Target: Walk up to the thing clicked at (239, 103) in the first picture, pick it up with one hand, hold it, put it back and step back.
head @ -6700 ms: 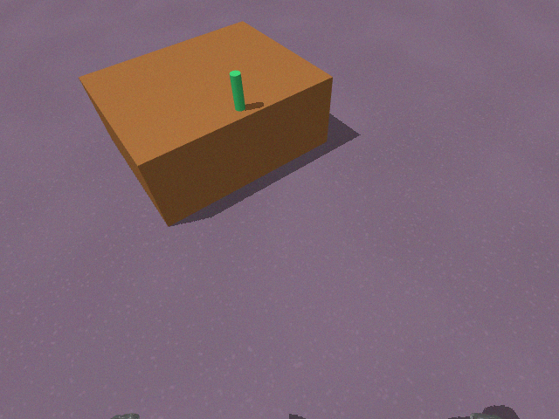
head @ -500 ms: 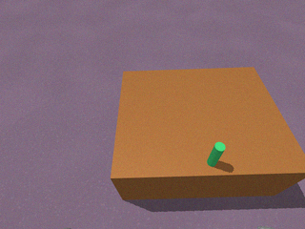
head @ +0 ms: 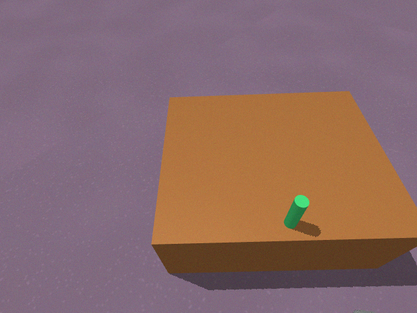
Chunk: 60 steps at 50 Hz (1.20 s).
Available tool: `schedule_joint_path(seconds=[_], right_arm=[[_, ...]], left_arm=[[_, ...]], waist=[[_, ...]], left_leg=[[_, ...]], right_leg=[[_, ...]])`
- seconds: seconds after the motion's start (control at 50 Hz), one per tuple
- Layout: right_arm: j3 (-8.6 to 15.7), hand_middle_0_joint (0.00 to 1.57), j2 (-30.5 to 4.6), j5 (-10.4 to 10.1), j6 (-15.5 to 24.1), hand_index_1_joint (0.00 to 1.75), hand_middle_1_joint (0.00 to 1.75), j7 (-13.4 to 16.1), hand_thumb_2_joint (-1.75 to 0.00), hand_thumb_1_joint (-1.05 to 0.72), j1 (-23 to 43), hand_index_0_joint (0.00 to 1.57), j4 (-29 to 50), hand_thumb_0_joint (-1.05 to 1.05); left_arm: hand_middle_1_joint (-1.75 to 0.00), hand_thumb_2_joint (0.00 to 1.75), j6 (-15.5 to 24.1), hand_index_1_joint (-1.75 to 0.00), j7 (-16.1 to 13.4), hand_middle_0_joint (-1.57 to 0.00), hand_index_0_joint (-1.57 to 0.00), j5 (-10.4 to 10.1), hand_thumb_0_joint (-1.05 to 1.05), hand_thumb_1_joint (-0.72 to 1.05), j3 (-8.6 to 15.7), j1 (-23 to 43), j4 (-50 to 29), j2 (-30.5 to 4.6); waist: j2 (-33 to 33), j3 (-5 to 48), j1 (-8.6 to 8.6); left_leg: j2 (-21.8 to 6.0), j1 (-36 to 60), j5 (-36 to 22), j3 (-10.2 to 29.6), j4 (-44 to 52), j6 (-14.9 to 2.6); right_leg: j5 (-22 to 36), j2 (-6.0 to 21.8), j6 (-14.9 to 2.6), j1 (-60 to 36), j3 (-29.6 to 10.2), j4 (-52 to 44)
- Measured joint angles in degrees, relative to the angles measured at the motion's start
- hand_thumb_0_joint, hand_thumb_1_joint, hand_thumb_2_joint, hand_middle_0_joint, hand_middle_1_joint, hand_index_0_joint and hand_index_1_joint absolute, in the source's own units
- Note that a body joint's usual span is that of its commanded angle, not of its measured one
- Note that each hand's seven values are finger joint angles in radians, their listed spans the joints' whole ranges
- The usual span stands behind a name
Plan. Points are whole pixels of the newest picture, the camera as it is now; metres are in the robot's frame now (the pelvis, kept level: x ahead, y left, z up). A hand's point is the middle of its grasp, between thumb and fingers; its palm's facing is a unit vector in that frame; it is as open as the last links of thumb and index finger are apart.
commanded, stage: stand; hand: right
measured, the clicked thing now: (295, 212) +0.44 -0.25 -0.31
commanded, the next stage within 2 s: go down in 0.44 s
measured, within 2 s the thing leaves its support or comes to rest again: neither
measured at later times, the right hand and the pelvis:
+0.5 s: hand out of the picture +0.07 -0.25 -0.16, palm faces -0.01 +0.94 -0.34, open 7.4 cm; pelvis +0.00 +0.00 +0.00, yaw +0 degrees
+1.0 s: hand (353, 311) +0.13 -0.27 -0.15, palm faces +0.03 +0.95 -0.31, open 15.4 cm; pelvis -0.01 -0.01 -0.02, yaw -1 degrees
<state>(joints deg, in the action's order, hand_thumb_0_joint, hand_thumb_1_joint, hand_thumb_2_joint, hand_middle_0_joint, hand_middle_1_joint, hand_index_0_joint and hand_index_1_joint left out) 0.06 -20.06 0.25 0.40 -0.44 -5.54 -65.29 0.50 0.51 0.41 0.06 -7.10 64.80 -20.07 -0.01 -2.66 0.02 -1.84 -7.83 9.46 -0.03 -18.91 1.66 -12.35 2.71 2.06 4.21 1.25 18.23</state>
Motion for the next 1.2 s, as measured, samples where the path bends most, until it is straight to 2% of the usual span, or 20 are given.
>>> schedule_joint_path(seconds=[0.56,0.62,0.68,0.74,0.8,0.86,1.02,1.14,1.2], right_arm=[[0.03,0.2,0.11,0.06,-0.14,0.29,0.3,-0.02,-0.9,-0.91,-0.82,0.2,0.3,0.0],[2.44,0.17,1.33,-0.59,0.73,0.25,0.26,0.44,-0.86,-0.86,0.41,0.17,4.04,0.0],[5.82,0.13,2.16,0.49,0.98,0.19,0.19,-0.28,-0.76,-0.76,4.78,0.13,4.53,0.01],[8.69,0.1,1.49,3.11,0.07,0.13,0.14,-1.44,-0.6,-0.61,8.27,0.1,4.98,0.0],[10.31,0.09,0.46,5.09,-2.22,0.09,0.1,-2.33,-0.45,-0.45,8.54,0.09,7.15,0.0],[10.14,0.09,-0.01,5.45,-6.39,0.07,0.07,-2.85,-0.32,-0.29,7.64,0.08,10.3,0.0],[8.41,0.06,1.04,4.08,-15.36,0.05,0.05,-5.27,-0.14,0.15,1.69,0.06,20.42,0.0],[9.16,0.04,1.4,5.22,-15.8,0.05,0.05,-4.33,-0.09,0.38,-0.96,0.05,26.95,0.0],[9.69,0.04,1.36,4.92,-16.04,0.05,0.05,-3.56,-0.08,0.44,-2.6,0.05,30.52,-0.01]], left_arm=[[-0.3,0.9,-0.06,-0.3,-0.02,-0.2,-0.21,0.16,0.0,0.9,0.18,-0.21,-0.3,-0.12],[-0.31,0.91,0.9,-0.3,-1.25,-0.21,-0.21,-1.84,0.0,0.92,0.76,-3.07,-7.61,0.41],[-0.31,0.92,1.3,-0.31,-1.91,-0.21,-0.21,-2.56,0.0,0.92,1.28,-3.48,-12.7,1.84],[-0.31,0.92,1.4,-0.31,-2.54,-0.21,-0.21,-2.35,0.0,0.93,1.69,-4.23,-16.2,3.78],[-0.31,0.91,1.27,-0.31,-2.78,-0.21,-0.22,-2.18,0.0,0.93,1.48,-5.55,-18.83,5.33],[-0.31,0.91,1.45,-0.31,-3.0,-0.21,-0.22,-2.5,0.0,0.93,1.06,-6.71,-20.87,5.87],[-0.31,0.89,3.52,-0.3,-3.15,-0.21,-0.22,-3.14,0.01,0.92,0.49,-5.61,-24.8,5.66],[-0.31,0.89,6.12,-0.3,-3.92,-0.21,-0.21,-2.06,0.01,0.92,0.39,-5.08,-25.31,5.78],[-0.31,0.89,7.02,-0.3,-4.41,-0.21,-0.21,-1.64,0.01,0.91,0.35,-5.17,-25.27,5.97]], waist=[[-0.15,-0.04,0.21],[-0.33,-0.45,0.18],[-0.14,-1.16,-0.02],[0.28,-0.18,-0.25],[0.48,1.42,-0.44],[-0.13,2.67,-0.51],[-1.46,3.23,-0.55],[-0.6,3.26,0.3],[-0.52,4.24,0.3]], left_leg=[[-0.04,0.18,-0.07,-0.1,-0.08,-0.07],[-0.29,-3.36,1.02,-0.71,-3.24,-0.03],[-0.46,-7.88,2.17,-0.93,-7.12,-0.05],[-0.42,-11.28,2.9,-0.99,-9.57,-0.13],[-0.14,-12.44,3.29,-0.77,-10.4,-0.2],[-0.02,-12.27,3.59,-0.86,-10.46,-0.08],[-0.43,-14.07,4.91,-0.84,-12.39,0.57],[-0.82,-17.77,7.6,-1.42,-17.08,0.84],[-0.81,-19.48,9.21,-1.72,-19.58,0.89]], right_leg=[[0.2,-0.03,0.02,-0.2,-0.11,-0.06],[-1.02,-0.21,-0.18,4.0,-0.9,3.82],[-2.19,-0.33,-0.13,8.79,-1.36,8.01],[-3.05,-0.26,-0.06,12.36,-1.57,10.76],[-3.83,0.02,-0.01,13.61,-1.38,12.08],[-4.61,0.15,-0.14,13.87,-1.47,13.03],[-6.55,-0.23,-0.86,16.27,-1.55,16.13],[-9.06,-0.54,-0.98,20.33,-2.35,20.92],[-10.75,-0.48,-0.94,22.3,-2.76,23.74]])
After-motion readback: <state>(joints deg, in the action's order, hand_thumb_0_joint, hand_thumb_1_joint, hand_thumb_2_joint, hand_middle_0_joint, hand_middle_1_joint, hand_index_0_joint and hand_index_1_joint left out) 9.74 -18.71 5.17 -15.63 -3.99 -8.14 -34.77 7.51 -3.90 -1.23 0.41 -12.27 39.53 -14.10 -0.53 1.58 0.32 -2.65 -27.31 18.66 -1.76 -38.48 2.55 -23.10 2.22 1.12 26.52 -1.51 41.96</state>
